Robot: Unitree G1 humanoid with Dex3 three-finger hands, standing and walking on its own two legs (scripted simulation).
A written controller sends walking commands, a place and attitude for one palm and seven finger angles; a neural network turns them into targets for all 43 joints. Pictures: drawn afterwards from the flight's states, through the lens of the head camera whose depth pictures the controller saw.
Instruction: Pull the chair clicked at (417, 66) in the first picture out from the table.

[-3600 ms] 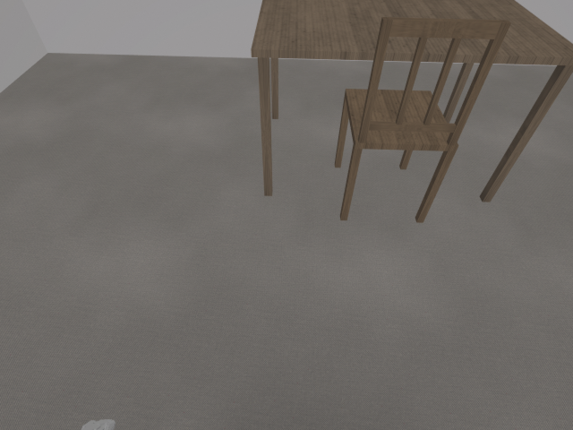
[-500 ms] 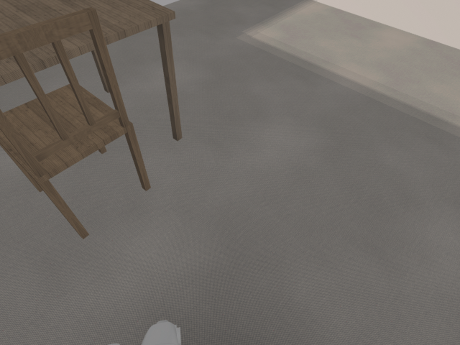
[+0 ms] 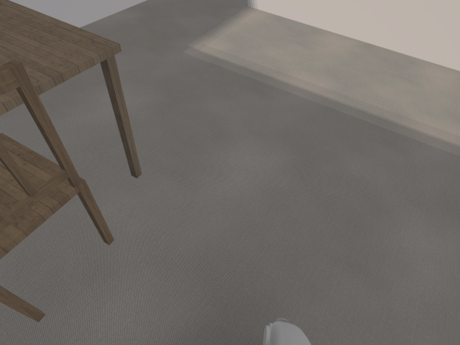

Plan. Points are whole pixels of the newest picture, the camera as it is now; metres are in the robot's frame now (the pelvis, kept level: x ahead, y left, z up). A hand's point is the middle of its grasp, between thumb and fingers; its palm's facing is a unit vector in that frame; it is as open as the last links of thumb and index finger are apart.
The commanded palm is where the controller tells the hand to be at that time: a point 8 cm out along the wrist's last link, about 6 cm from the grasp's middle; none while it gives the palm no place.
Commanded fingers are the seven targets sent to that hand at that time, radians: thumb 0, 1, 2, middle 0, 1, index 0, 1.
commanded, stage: walk to a spot facing it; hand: left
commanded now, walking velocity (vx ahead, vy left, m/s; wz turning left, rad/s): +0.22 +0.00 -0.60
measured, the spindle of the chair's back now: out of the picture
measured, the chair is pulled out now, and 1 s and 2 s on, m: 0.00 0.00 0.00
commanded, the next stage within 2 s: turn to face it in 0.10 s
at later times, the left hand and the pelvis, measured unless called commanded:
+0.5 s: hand (180, 273) +0.29 +0.12 -0.17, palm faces -0.08 -0.98 -0.17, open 7.4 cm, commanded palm none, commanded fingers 0.00 0.90 0.90 -0.20 -0.30 -0.20 -0.30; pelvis +0.16 -0.03 -0.01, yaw -3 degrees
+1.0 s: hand (145, 301) +0.22 +0.18 -0.16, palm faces +0.24 -0.92 -0.31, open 7.4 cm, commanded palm none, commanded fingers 0.00 0.90 0.90 -0.20 -0.30 -0.20 -0.30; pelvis +0.17 -0.05 -0.01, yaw +12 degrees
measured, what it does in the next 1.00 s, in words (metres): walks ahead: right foot, then left foot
